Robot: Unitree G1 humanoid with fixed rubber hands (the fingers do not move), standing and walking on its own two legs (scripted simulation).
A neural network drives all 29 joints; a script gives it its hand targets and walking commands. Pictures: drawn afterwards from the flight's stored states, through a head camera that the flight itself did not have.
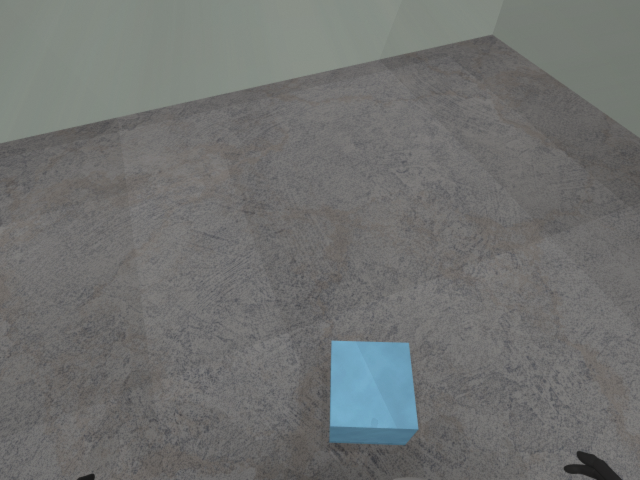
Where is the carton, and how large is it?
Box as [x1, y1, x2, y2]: [329, 341, 417, 444]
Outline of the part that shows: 332,341 329,442 404,444 417,430 417,420 408,343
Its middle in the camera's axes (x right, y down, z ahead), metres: +0.14 +0.43 +1.09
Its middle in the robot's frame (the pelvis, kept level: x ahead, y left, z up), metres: +0.41 -0.10 -0.66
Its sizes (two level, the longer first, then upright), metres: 0.219 0.213 0.202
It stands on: the floor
